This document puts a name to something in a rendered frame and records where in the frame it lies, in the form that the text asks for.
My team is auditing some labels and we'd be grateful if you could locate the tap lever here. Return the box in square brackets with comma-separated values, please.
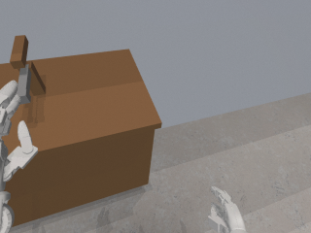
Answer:
[16, 64, 32, 105]

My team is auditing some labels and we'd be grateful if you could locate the counter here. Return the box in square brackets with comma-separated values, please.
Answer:
[0, 35, 162, 227]

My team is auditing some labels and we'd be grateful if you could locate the robot left hand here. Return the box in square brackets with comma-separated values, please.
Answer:
[0, 80, 38, 192]

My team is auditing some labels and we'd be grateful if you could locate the left robot forearm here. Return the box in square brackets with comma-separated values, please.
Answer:
[0, 191, 15, 233]

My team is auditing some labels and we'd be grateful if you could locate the robot right hand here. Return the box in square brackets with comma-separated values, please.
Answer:
[208, 185, 246, 233]

